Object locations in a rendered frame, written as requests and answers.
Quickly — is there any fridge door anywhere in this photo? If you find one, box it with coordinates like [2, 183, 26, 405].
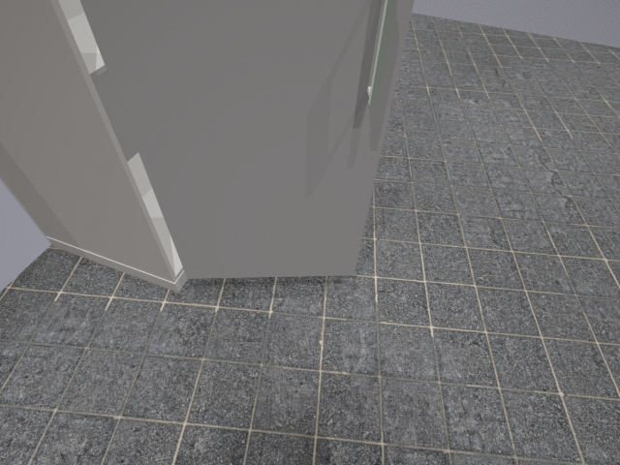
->
[80, 0, 415, 279]

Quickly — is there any handle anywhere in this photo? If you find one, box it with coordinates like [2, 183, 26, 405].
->
[367, 0, 397, 107]

